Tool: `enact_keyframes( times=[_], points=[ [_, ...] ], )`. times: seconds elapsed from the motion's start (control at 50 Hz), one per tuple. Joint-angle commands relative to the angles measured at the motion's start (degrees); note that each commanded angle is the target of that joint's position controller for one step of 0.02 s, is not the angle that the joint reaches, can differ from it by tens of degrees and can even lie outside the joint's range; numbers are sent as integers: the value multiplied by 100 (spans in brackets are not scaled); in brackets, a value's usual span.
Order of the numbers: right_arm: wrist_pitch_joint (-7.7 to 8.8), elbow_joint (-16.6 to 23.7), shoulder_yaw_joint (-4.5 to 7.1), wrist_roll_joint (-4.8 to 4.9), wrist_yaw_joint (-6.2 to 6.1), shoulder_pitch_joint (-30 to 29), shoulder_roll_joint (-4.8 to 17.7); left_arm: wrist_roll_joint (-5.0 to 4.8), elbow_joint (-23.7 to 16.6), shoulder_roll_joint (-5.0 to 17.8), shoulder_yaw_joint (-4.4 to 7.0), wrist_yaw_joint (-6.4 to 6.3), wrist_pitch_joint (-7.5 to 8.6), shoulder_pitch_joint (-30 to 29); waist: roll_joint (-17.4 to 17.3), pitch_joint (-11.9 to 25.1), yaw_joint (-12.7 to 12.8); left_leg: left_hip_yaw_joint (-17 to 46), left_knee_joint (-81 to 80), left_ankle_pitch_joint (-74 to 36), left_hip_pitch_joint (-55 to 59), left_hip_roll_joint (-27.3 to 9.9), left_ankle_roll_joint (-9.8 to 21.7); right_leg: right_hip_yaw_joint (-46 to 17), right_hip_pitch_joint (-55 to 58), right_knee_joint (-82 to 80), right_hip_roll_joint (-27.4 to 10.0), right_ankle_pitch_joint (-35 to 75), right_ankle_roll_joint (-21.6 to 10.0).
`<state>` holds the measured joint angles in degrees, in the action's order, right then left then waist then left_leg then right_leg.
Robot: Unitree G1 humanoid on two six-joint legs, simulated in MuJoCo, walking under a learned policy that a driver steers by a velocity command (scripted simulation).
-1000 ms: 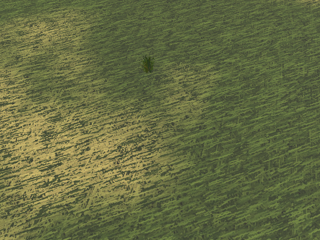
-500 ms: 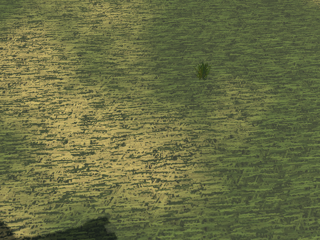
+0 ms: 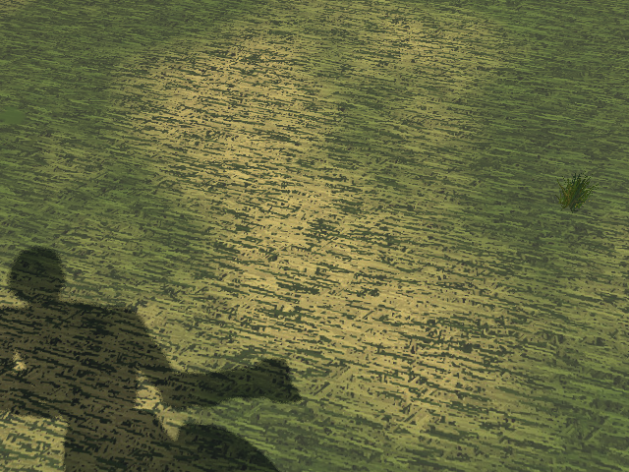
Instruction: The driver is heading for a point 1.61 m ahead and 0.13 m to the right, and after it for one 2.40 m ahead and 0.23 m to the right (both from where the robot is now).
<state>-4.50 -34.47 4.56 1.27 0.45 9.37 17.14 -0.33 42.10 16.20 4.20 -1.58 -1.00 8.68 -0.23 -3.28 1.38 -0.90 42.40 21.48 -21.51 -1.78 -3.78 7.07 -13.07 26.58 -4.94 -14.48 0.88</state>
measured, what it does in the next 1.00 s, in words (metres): steps on the spot: left foot, then right foot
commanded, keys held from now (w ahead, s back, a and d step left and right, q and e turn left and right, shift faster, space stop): q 0.10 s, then no key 0.90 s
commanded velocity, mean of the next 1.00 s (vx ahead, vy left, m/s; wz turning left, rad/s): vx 0.00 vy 0.00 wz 0.20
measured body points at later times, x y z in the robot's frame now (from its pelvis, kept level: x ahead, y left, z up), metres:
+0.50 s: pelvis +0.01 +0.02 -0.01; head +0.03 +0.02 +0.44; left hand +0.09 +0.31 -0.11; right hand +0.21 -0.20 -0.11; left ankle -0.01 +0.13 -0.74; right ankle +0.03 -0.11 -0.74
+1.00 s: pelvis +0.02 +0.00 +0.00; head +0.03 +0.00 +0.45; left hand +0.09 +0.27 -0.13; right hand +0.15 -0.25 -0.13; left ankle -0.01 +0.13 -0.74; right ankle +0.03 -0.11 -0.74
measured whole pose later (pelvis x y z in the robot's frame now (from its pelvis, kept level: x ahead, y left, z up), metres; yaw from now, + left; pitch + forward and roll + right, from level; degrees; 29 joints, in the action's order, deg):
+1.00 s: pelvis +0.02 +0.00 +0.00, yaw +10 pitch -2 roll +0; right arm -1.4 -49.9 2.7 -0.5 -2.2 12.1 13.8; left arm 0.4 49.5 13.6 0.8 -0.5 1.3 9.9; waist -0.2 -2.3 -0.2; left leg 5.5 28.5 15.8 -10.9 1.4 -0.9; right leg 0.3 -10.9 28.9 0.5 -16.3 -0.7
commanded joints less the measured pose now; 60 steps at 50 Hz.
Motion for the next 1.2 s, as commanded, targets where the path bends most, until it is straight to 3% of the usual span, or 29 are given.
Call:
enact_keyframes(
  times=[0.02, 0.04, 0.06, 0.08, 0.1, 0.12, 0.16, 0.18, 0.22, 0.28, 0.38, 0.42, 0.44, 0.46, 0.48, 0.5, 0.52, 0.56, 0.6, 0.76, 1.2],
  points=[
    [50, 380, 208, -2, 56, 228, 532, -151, -278, 1155, 329, 23, 74, -154, 999, 732, -197, -383, -1442, -832, 588, 211, 366, -704, 638, -70, -1227, 2243, -944],
    [55, 301, 278, -19, 14, 456, 677, -146, -148, 965, 284, 45, 97, 129, 637, 805, -244, -197, -1990, -1504, 1293, 272, 568, -405, 212, 449, -1018, 1677, -578],
    [85, 334, 431, -13, -70, 676, 1235, 69, -188, 654, 197, 74, 107, 248, -696, 895, -188, 1282, -2174, -3344, 2339, -741, 973, 144, -1074, 1883, -470, -42, -19],
    [176, 516, 461, -164, -82, 616, 1688, 265, -540, 486, 106, 44, 126, -104, -1834, 867, -218, 3078, -2029, -4822, 2447, -2062, 2175, -97, -2554, 3201, 361, -2505, 388],
    [322, 468, 405, -288, -28, 760, 1409, 160, -608, 764, 190, -4, 133, -492, -1204, 1232, -612, 3035, -2214, -4267, 2159, -2087, 2563, -916, -2550, 4078, 351, -2538, 384],
    [411, 398, 312, -267, -36, 468, 1204, 29, -571, 871, 229, -12, 106, -480, -993, 963, -403, 2404, -2248, -3775, 1944, -1727, 2239, -1029, -2581, 4263, 217, -2042, 304],
    [431, 406, 189, -92, -108, -122, 844, 66, -353, 922, 274, -70, 49, -251, -717, 761, -152, 1768, -2209, -3361, 1637, -1204, 1691, -1057, -2456, 3945, 123, -1206, 303],
    [420, 403, 133, -89, -145, -211, 780, 93, -299, 890, 272, -60, 37, -143, -747, 809, -76, 1579, -2206, -3650, 1434, -1079, 1661, -983, -2158, 4003, 203, -914, 355],
    [413, 356, 82, -157, -184, -209, 710, 47, -237, 736, 222, -23, 37, 19, -725, 948, -26, 1383, -2222, -3689, 1388, -964, 1671, -916, -1830, 3747, 272, -590, 419],
    [403, 252, 59, -167, -205, -174, 689, 34, -272, 529, 108, 2, 29, -138, -761, 858, -142, 1371, -2217, -3141, 1424, -898, 1637, -921, -1520, 2606, 219, -462, 436],
    [368, 64, 25, -188, -115, -156, 728, 0, -311, 600, 79, 60, 47, -190, -851, 596, -292, 1741, -2187, -2278, 1002, -972, 1736, -833, -700, 1345, 280, -685, 329],
    [374, -17, -56, -133, -90, -304, 576, 17, -236, 496, 51, 89, 95, 13, -730, 545, -91, 1765, -2021, -2101, 839, -838, 1572, -753, -147, 297, 338, -62, 219],
    [395, -106, -110, -115, -83, -213, 448, 82, -201, 460, 21, 110, 134, 120, -557, 548, 9, 1716, -1971, -1894, 682, -695, 1337, -822, 344, -473, 294, 811, 131],
    [450, -173, -166, -208, -81, -1, 293, 164, -212, 663, 36, 92, 169, 207, -195, 717, -92, 1563, -1773, -1432, 475, -428, 1002, -1292, 900, -517, -139, 1873, -3],
    [507, -228, -134, -290, -45, 353, 350, 162, -234, 1085, 115, 68, 171, 127, 611, 742, -464, 1102, -1520, -754, 324, 58, 734, -1579, 962, -220, -562, 2547, -312],
    [502, -271, -155, -298, -70, 302, 267, 124, -175, 781, 48, 105, 182, -89, 989, 817, -481, 795, -1626, -546, 867, 189, 497, -1680, 269, -357, -561, 1441, -609],
    [471, -302, -125, -298, -89, 22, 425, 115, -241, 520, -22, 142, 209, -261, 786, 595, -336, 796, -1643, -725, 996, 167, 427, -1543, 29, -430, -318, 732, -514],
    [376, -310, -92, -232, -132, -191, 451, 134, -203, 549, -43, 155, 280, -197, 585, 450, -191, 862, -1580, -1084, 932, 147, 526, -1291, -28, -379, -77, 522, -264],
    [338, -368, -98, -228, -142, -97, 375, 120, -119, 536, -66, 134, 339, -48, 453, 430, -173, 915, -1636, -1231, 932, 108, 560, -1216, 5, -317, -26, 498, -205],
    [384, -748, -77, -195, -189, 109, 264, 90, 24, 451, -143, 71, 299, 12, 5, 401, -114, 917, -1675, -1564, 938, 91, 454, -1115, 150, -190, 90, 633, -249],
    [376, -1924, -56, -157, -333, 309, 262, 58, 1009, 418, -226, 67, 288, 174, 53, 209, -135, 780, -1864, -1717, 1239, 87, 326, -1062, 151, -492, 236, 617, -303]
  ],
)
Keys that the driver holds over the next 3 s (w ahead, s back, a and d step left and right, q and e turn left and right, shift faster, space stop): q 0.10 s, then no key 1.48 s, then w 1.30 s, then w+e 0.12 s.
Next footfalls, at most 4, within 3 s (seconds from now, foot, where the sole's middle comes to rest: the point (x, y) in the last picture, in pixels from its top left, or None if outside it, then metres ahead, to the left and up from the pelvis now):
0.06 left None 0.03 0.13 -0.78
0.46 right None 0.07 -0.11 -0.78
1.88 left None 0.08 0.15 -0.78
2.36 right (344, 452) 0.49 -0.01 -0.78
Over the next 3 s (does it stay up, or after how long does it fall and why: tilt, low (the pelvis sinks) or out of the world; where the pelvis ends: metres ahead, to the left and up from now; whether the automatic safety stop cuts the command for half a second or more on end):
stays up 0.64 0.16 -0.01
